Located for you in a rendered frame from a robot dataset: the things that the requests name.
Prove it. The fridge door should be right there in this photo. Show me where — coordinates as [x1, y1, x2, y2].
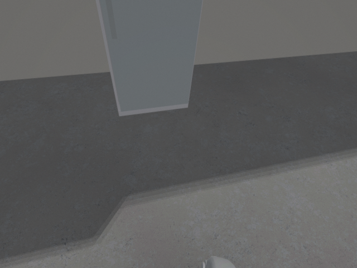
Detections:
[100, 0, 202, 112]

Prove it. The right robot thigh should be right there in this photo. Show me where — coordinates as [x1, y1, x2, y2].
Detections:
[201, 257, 236, 268]

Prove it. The handle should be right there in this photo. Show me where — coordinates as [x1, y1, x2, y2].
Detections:
[105, 0, 117, 39]

